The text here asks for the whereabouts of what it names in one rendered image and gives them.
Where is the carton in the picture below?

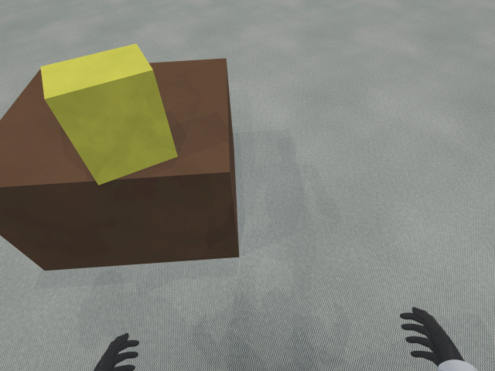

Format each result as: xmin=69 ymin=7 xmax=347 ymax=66
xmin=41 ymin=44 xmax=178 ymax=185

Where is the right robot hand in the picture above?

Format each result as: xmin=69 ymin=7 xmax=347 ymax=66
xmin=400 ymin=307 xmax=465 ymax=366

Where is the left robot hand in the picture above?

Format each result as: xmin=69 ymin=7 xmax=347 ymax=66
xmin=94 ymin=333 xmax=139 ymax=371

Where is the pedestal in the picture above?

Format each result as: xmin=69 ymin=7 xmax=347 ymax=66
xmin=0 ymin=58 xmax=239 ymax=271

